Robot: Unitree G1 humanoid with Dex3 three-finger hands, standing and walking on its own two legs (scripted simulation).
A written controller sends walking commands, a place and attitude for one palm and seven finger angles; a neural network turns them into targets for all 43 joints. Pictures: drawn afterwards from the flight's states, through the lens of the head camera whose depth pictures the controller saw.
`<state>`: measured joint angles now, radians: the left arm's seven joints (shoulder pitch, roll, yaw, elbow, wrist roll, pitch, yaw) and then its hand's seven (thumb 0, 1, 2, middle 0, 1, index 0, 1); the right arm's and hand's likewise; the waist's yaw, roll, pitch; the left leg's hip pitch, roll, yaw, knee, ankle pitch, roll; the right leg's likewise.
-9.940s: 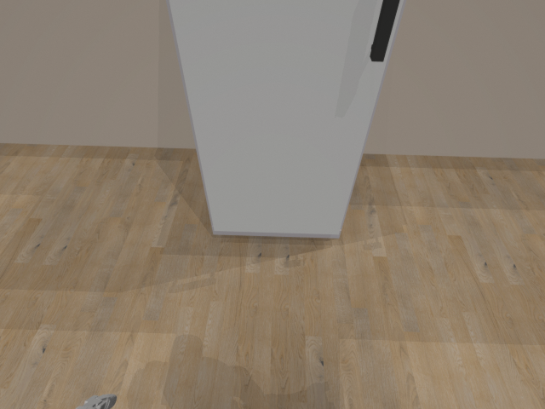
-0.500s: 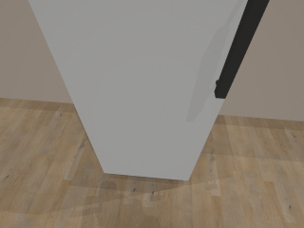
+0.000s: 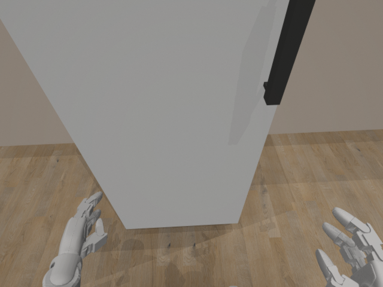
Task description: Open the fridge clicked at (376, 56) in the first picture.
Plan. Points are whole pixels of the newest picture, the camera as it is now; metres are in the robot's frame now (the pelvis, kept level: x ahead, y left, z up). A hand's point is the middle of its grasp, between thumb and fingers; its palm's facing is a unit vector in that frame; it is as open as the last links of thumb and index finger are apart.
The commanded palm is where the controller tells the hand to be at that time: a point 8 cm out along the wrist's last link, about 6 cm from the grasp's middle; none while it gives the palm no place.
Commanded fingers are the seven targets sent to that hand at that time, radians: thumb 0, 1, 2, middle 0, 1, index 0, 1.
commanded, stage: raise the hand to about handle height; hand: right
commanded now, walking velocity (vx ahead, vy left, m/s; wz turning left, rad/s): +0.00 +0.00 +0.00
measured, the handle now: (287, 27) +0.48 -0.17 +0.30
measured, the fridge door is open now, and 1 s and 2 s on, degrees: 0 0 0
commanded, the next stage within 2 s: move the hooked fingers beside the handle in 1.62 s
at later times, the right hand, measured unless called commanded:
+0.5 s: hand (364, 193) +0.23 -0.26 +0.16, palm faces +0.02 +0.99 -0.10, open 12.0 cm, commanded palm +0.20 -0.30 +0.18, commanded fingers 0.00 0.27 -0.40 0.28 1.05 0.28 1.05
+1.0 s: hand out of the picture +0.27 -0.30 +0.28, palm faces +0.09 +0.99 -0.15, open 13.9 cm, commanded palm +0.24 -0.34 +0.29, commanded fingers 0.00 0.50 -0.30 0.30 1.20 0.30 1.20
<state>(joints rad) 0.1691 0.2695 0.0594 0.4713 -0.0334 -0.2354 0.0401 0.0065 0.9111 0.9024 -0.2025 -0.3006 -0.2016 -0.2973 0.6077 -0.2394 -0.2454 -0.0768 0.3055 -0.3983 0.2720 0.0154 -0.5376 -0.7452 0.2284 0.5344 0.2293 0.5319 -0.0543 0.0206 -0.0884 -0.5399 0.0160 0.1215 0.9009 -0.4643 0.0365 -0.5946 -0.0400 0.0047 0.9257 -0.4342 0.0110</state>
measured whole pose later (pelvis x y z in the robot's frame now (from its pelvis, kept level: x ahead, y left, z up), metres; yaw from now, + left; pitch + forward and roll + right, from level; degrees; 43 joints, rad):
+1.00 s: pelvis +0.01 -0.02 +0.05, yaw +0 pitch -4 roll +1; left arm 0.18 0.24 -0.12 0.61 -0.09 -0.25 0.10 0.01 0.90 0.90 -0.21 -0.30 -0.21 -0.30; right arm -0.15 -0.53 -0.49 -0.04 0.35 0.29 0.43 -0.01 0.49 -0.31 0.30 1.19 0.30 1.19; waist -0.09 -0.05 -0.02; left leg -0.13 0.03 0.11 0.48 -0.28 0.00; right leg -0.19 0.00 -0.02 0.50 -0.26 -0.02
